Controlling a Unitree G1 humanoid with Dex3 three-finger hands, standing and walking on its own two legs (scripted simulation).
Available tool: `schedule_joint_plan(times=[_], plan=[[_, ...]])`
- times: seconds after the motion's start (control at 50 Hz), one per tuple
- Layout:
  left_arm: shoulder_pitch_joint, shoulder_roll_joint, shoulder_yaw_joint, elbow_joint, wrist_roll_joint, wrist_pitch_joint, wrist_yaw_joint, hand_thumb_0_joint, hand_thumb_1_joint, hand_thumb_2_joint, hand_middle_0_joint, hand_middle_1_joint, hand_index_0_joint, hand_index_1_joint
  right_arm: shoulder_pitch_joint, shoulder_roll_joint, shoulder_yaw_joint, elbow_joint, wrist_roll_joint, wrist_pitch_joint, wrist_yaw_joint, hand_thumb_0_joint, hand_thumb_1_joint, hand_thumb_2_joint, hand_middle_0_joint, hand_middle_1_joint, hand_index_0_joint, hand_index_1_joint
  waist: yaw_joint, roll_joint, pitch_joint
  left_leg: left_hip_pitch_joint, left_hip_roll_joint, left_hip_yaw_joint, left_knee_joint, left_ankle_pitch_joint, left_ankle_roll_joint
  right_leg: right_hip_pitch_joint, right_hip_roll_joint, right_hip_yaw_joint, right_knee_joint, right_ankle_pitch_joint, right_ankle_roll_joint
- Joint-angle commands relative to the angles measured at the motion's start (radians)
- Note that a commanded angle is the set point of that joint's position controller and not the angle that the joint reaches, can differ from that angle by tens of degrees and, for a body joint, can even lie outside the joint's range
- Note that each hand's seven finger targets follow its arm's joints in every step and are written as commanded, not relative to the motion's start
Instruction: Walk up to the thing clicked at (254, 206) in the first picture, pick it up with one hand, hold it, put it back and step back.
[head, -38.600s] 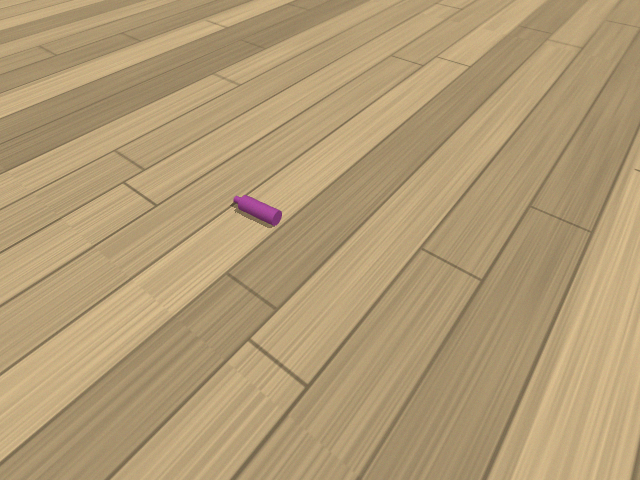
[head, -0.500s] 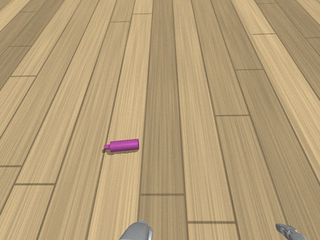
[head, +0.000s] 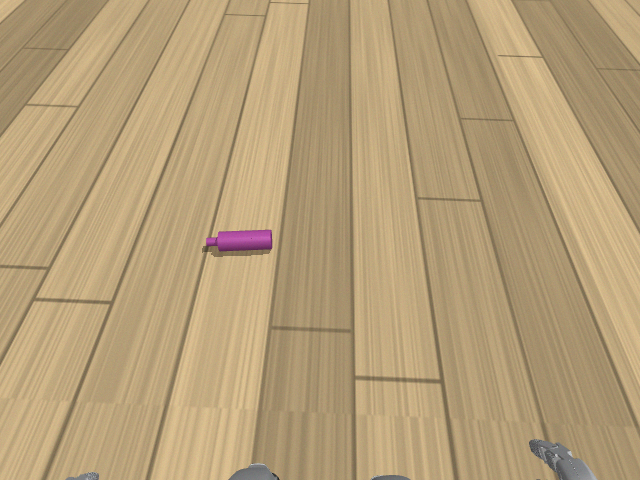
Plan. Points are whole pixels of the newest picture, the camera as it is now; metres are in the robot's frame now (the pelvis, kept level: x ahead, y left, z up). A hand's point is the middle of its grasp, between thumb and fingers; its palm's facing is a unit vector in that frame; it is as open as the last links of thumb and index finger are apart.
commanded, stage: step back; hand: left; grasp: from above
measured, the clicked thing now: (239, 240) +0.95 +0.30 -0.72
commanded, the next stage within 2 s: stand in 1.26 s
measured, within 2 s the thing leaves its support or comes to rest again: neither
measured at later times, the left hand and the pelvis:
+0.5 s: hand out of the picture -0.09 +0.29 -0.14, palm faces +0.08 -0.91 -0.42, open 7.4 cm; pelvis -0.13 +0.00 +0.00, yaw +5 degrees
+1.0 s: hand out of the picture -0.06 +0.28 -0.15, palm faces +0.04 -0.93 -0.36, open 7.4 cm; pelvis -0.11 +0.01 +0.01, yaw +2 degrees
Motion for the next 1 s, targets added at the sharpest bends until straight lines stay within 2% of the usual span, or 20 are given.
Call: schedule_joint_plan(times=[0.0, 0.02, 0.04, 0.06, 0.12, 0.14, 0.26, 0.34, 0.36, 0.38, 0.4, 0.46, 0.58, 0.62, 0.64, 0.78, 0.82, 0.86, 0.94, 0.98], plan=[[0.128, 0.149, 0.048, -0.002, 0.012, -0.043, 0.013, 0.0, 0.9, 0.9, -0.2, -0.3, -0.2, -0.3, -0.014, -0.264, -0.071, -0.063, 0.022, 0.013, -0.014, 0.0, -0.9, -0.9, 0.2, 0.3, 0.2, 0.3, 0.02, 0.184, -0.298, 0.21, 0.157, -0.156, 0.011, 0.335, 0.154, 0.14, -0.017, -0.085, -0.555, 0.289, -0.03], [0.116, 0.206, 0.063, -0.001, 0.028, -0.051, 0.017, 0.0, 0.9, 0.9, -0.2, -0.3, -0.2, -0.3, -0.008, -0.216, -0.055, -0.067, 0.026, 0.015, -0.012, 0.0, -0.9, -0.9, 0.2, 0.3, 0.2, 0.3, 0.008, 0.089, -0.265, 0.023, 0.086, -0.148, 0.068, 0.15, 0.096, 0.224, -0.073, 0.041, -0.532, 0.328, -0.049], [0.103, 0.316, 0.095, -0.018, 0.032, -0.053, 0.015, 0.0, 0.9, 0.9, -0.2, -0.3, -0.2, -0.3, 0.0, -0.156, -0.039, -0.088, 0.033, 0.011, -0.014, 0.0, -0.9, -0.9, 0.2, 0.3, 0.2, 0.3, 0.009, -0.201, -0.215, -0.229, -0.092, -0.091, 0.22, -0.219, 0.019, 0.243, -0.287, 0.339, -0.553, 0.36, -0.134], [0.043, 0.401, 0.108, -0.05, 0.033, -0.048, 0.018, 0.0, 0.9, 0.9, -0.2, -0.3, -0.2, -0.3, -0.059, -0.189, -0.058, -0.094, 0.026, 0.02, -0.032, 0.0, -0.9, -0.9, 0.2, 0.3, 0.2, 0.3, 0.07, -0.291, -0.162, -0.149, -0.115, -0.157, 0.476, -0.423, -0.012, -0.061, -0.502, 0.543, -0.63, 0.364, -0.325], [-0.125, 0.265, 0.071, -0.084, 0.026, -0.057, 0.029, 0.0, 0.9, 0.9, -0.2, -0.3, -0.2, -0.3, 0.049, -0.211, -0.064, -0.032, 0.04, 0.022, -0.028, 0.0, -0.9, -0.9, 0.2, 0.3, 0.2, 0.3, -0.052, -0.067, -0.119, -0.105, -0.146, -0.209, 0.665, -0.272, -0.011, -0.083, -0.316, 0.196, -0.493, 0.56, -0.233], [-0.104, 0.244, 0.074, -0.076, 0.027, -0.057, 0.03, 0.0, 0.9, 0.9, -0.2, -0.3, -0.2, -0.3, 0.068, -0.199, -0.06, -0.024, 0.035, 0.017, -0.026, 0.0, -0.9, -0.9, 0.2, 0.3, 0.2, 0.3, -0.043, -0.085, -0.144, -0.105, -0.152, -0.183, 0.661, -0.254, -0.021, -0.036, -0.282, 0.144, -0.462, 0.558, -0.214], [0.043, 0.263, 0.083, -0.036, 0.038, -0.061, 0.025, 0.0, 0.9, 0.9, -0.2, -0.3, -0.2, -0.3, 0.0, -0.2, -0.061, -0.028, 0.004, -0.004, -0.007, 0.0, -0.9, -0.9, 0.2, 0.3, 0.2, 0.3, 0.07, -0.173, -0.163, -0.128, -0.061, -0.073, 0.236, -0.34, -0.029, 0.194, -0.302, 0.218, -0.52, 0.04, -0.213], [0.001, 0.26, 0.061, -0.031, 0.025, -0.044, 0.009, 0.0, 0.9, 0.9, -0.2, -0.3, -0.2, -0.3, 0.151, -0.194, -0.078, 0.081, 0.008, -0.027, 0.006, 0.0, -0.9, -0.9, 0.2, 0.3, 0.2, 0.3, -0.015, -0.15, -0.177, 0.241, -0.079, 0.032, -0.208, -0.192, 0.025, -0.03, -0.242, 0.126, -0.47, -0.065, -0.14], [0.036, 0.203, 0.042, -0.032, 0.026, -0.042, 0.006, 0.0, 0.9, 0.9, -0.2, -0.3, -0.2, -0.3, 0.164, -0.22, -0.09, 0.094, -0.008, -0.035, 0.004, 0.0, -0.9, -0.9, 0.2, 0.3, 0.2, 0.3, -0.021, -0.019, -0.188, 0.347, -0.014, -0.11, -0.268, -0.261, 0.047, -0.159, -0.192, 0.068, -0.339, -0.088, -0.103], [-0.001, 0.139, 0.021, -0.042, 0.007, -0.05, 0.003, 0.0, 0.9, 0.9, -0.2, -0.3, -0.2, -0.3, 0.119, -0.296, -0.093, 0.072, -0.016, -0.042, 0.005, 0.0, -0.9, -0.9, 0.2, 0.3, 0.2, 0.3, -0.037, 0.241, -0.159, 0.268, 0.238, -0.519, -0.406, -0.601, 0.145, -0.311, -0.056, -0.052, -0.153, -0.092, -0.032], [-0.094, 0.23, 0.053, -0.027, 0.011, -0.053, 0.007, 0.0, 0.9, 0.9, -0.2, -0.3, -0.2, -0.3, 0.052, -0.347, -0.098, 0.055, -0.007, -0.045, 0.008, 0.0, -0.9, -0.9, 0.2, 0.3, 0.2, 0.3, -0.065, 0.162, -0.068, -0.005, 0.34, -0.61, -0.46, -0.721, 0.251, -0.2, -0.078, 0.008, -0.02, -0.074, -0.021], [-0.015, 0.185, 0.041, 0.029, -0.005, -0.064, -0.017, 0.0, 0.9, 0.9, -0.2, -0.3, -0.2, -0.3, -0.036, -0.236, -0.059, 0.053, -0.011, -0.073, -0.004, 0.0, -0.9, -0.9, 0.2, 0.3, 0.2, 0.3, 0.005, 0.065, -0.078, 0.055, 0.182, -0.289, -0.337, -0.362, 0.151, -0.097, -0.066, 0.015, -0.06, 0.1, -0.033], [0.07, 0.171, 0.046, 0.094, 0.018, -0.093, -0.01, 0.0, 0.9, 0.9, -0.2, -0.3, -0.2, -0.3, 0.002, -0.197, -0.054, 0.064, 0.001, -0.045, 0.009, 0.0, -0.9, -0.9, 0.2, 0.3, 0.2, 0.3, 0.02, 0.095, -0.109, -0.026, 0.104, -0.138, -0.142, -0.285, 0.088, 0.252, -0.018, -0.052, -0.538, 0.198, -0.049], [0.101, 0.278, 0.065, 0.102, 0.024, -0.11, -0.002, 0.0, 0.9, 0.9, -0.2, -0.3, -0.2, -0.3, -0.003, -0.152, -0.042, 0.053, 0.009, -0.046, 0.007, 0.0, -0.9, -0.9, 0.2, 0.3, 0.2, 0.3, 0.037, -0.121, -0.114, -0.154, -0.043, -0.046, 0.113, -0.342, 0.012, 0.223, -0.281, 0.402, -0.658, -0.13, -0.165], [0.058, 0.303, 0.069, 0.084, 0.026, -0.113, -0.004, 0.0, 0.9, 0.9, -0.2, -0.3, -0.2, -0.3, 0.015, -0.181, -0.055, 0.066, 0.006, -0.046, 0.005, 0.0, -0.9, -0.9, 0.2, 0.3, 0.2, 0.3, 0.022, -0.127, -0.079, -0.103, -0.029, -0.058, 0.218, -0.365, 0.004, 0.107, -0.377, 0.492, -0.692, -0.199, -0.239], [-0.062, 0.217, 0.028, 0.05, 0.014, -0.096, -0.01, 0.0, 0.9, 0.9, -0.2, -0.3, -0.2, -0.3, 0.129, -0.155, -0.063, 0.133, 0.002, -0.072, 0.009, 0.0, -0.9, -0.9, 0.2, 0.3, 0.2, 0.3, -0.052, -0.137, -0.152, 0.228, -0.039, 0.005, -0.151, -0.136, 0.014, -0.055, -0.217, 0.137, -0.511, 0.157, -0.141], [-0.039, 0.122, -0.003, 0.053, -0.005, -0.086, -0.016, 0.0, 0.9, 0.9, -0.2, -0.3, -0.2, -0.3, 0.093, -0.228, -0.076, 0.124, -0.01, -0.085, -0.001, 0.0, -0.9, -0.9, 0.2, 0.3, 0.2, 0.3, -0.044, 0.112, -0.153, 0.25, 0.173, -0.346, -0.344, -0.269, 0.08, -0.159, -0.071, 0.001, -0.294, 0.156, -0.05], [-0.011, 0.194, 0.019, 0.083, 0.001, -0.082, -0.008, 0.0, 0.9, 0.9, -0.2, -0.3, -0.2, -0.3, -0.008, -0.267, -0.079, 0.095, -0.004, -0.087, 0.003, 0.0, -0.9, -0.9, 0.2, 0.3, 0.2, 0.3, -0.014, 0.081, -0.096, 0.09, 0.289, -0.421, -0.367, -0.347, 0.191, -0.064, -0.074, -0.009, -0.165, 0.027, -0.037], [0.032, 0.143, 0.009, 0.126, -0.008, -0.11, -0.003, 0.0, 0.9, 0.9, -0.2, -0.3, -0.2, -0.3, -0.043, -0.209, -0.054, 0.114, 0.01, -0.085, 0.0, 0.0, -0.9, -0.9, 0.2, 0.3, 0.2, 0.3, 0.025, 0.15, -0.17, 0.193, 0.157, -0.136, -0.158, 0.329, 0.085, 0.115, -0.072, -0.033, -0.509, 0.322, -0.045], [0.032, 0.197, 0.019, 0.134, -0.005, -0.118, 0.006, 0.0, 0.9, 0.9, -0.2, -0.3, -0.2, -0.3, -0.014, -0.173, -0.046, 0.113, 0.031, -0.079, -0.006, 0.0, -0.9, -0.9, 0.2, 0.3, 0.2, 0.3, 0.006, 0.081, -0.259, 0.152, 0.068, -0.056, -0.059, 0.375, 0.019, 0.253, -0.135, 0.063, -0.439, 0.654, -0.081]])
